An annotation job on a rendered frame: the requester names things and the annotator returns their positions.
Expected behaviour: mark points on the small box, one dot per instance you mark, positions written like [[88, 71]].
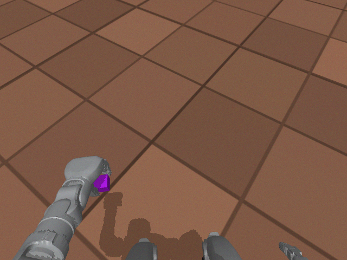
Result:
[[102, 183]]

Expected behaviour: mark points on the left robot arm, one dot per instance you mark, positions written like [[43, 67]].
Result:
[[50, 240]]

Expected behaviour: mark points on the right robot hand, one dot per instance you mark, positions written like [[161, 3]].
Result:
[[292, 252]]

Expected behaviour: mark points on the left robot hand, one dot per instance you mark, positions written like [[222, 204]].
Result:
[[89, 168]]

